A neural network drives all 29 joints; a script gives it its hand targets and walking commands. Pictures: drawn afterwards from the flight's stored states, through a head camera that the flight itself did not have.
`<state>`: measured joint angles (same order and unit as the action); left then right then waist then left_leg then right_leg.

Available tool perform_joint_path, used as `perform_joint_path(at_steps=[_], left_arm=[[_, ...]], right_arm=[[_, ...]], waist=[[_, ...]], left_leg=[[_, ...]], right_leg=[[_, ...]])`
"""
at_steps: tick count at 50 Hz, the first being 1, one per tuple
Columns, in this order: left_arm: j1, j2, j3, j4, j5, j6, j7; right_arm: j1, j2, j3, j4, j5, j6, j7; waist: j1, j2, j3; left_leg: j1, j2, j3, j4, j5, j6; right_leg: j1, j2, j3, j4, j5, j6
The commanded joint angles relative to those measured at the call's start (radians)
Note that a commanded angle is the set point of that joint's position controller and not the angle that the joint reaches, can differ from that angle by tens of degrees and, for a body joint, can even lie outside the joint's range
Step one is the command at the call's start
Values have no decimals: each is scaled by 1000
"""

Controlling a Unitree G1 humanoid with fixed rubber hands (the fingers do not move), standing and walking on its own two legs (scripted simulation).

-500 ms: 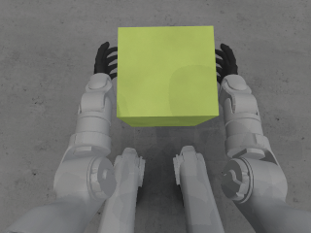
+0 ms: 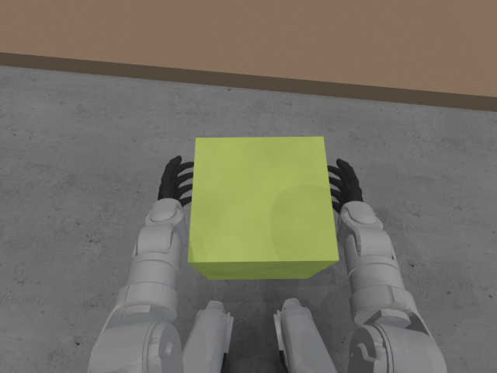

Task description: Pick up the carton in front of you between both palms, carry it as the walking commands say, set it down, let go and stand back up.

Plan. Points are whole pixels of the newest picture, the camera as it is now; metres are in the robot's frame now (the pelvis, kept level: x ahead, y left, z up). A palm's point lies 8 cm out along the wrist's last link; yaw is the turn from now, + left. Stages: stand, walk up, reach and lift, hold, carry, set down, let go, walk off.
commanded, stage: reach and lift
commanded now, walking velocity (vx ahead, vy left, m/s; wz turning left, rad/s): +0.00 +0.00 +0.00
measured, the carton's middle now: (258, 217) +0.39 -0.01 -0.11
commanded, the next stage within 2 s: hold in 1.66 s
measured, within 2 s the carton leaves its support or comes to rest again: neither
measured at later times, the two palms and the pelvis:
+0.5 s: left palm (131, 183) +0.36 +0.14 +0.11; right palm (385, 186) +0.35 -0.16 +0.11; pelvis +0.05 +0.00 +0.13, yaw +0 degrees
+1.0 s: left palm (102, 175) +0.34 +0.15 +0.17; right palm (411, 178) +0.33 -0.15 +0.17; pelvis +0.04 +0.00 +0.15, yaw -1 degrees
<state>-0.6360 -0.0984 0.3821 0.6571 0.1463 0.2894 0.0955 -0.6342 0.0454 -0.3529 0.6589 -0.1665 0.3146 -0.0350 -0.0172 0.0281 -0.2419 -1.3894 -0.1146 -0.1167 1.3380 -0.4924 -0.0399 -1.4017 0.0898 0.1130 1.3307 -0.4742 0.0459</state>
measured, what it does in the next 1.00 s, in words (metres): rises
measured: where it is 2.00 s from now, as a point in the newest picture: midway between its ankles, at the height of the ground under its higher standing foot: outside the picture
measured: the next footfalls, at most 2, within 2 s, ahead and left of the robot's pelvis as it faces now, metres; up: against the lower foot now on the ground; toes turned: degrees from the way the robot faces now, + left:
none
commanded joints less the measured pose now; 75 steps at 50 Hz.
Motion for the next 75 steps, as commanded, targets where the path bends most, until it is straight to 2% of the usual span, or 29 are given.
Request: perform_joint_path(at_steps=[1,10,17,28,31,34,39,48,56,75], left_arm=[[-512,-1074,-571,39,-105,-7,-247],[-331,-1065,-598,14,-82,-16,-254],[-209,-1054,-640,-38,-83,17,-269],[-66,-1048,-719,-186,-112,172,-307],[-47,-1044,-727,-231,-121,225,-317],[-40,-1023,-691,-233,-104,272,-324],[-109,-1010,-610,-191,-67,304,-342],[-238,-1049,-623,-207,-80,298,-354],[-211,-1033,-618,-214,-77,312,-353],[-79,-995,-672,-353,-110,359,-343]], right_arm=[[-527,1060,545,-5,120,-24,237],[-356,1063,581,-42,104,-35,230],[-232,1067,624,-93,108,-5,232],[-98,1076,709,-243,145,144,248],[-84,1068,721,-289,150,198,252],[-70,1050,681,-295,130,245,256],[-131,1036,594,-248,92,276,274],[-272,1075,615,-264,105,270,290],[-240,1064,612,-271,103,284,286],[-102,1039,663,-405,138,333,272]], waist=[[-11,-21,-634],[-3,-30,-508],[3,-31,-392],[15,-31,-194],[15,-27,-120],[10,-26,-18],[10,-20,89],[17,-22,-3],[15,-25,-12],[16,-26,-12]], left_leg=[[427,-54,92,-244,220,12],[651,-31,52,-440,316,21],[850,-11,32,-603,417,25],[1153,16,24,-842,540,26],[1201,21,25,-896,529,25],[1216,23,28,-939,455,26],[1189,32,41,-967,293,34],[1218,32,49,-953,276,35],[1255,28,54,-971,337,31],[1332,17,44,-998,514,22]], right_leg=[[528,63,-101,-225,246,-29],[764,45,-60,-422,338,-33],[958,29,-38,-582,439,-33],[1236,6,-25,-822,551,-26],[1282,2,-27,-881,534,-25],[1289,2,-29,-925,454,-33],[1265,-4,-43,-947,295,-44],[1301,-4,-48,-931,274,-42],[1327,-1,-50,-951,335,-36],[1403,8,-38,-984,513,-25]])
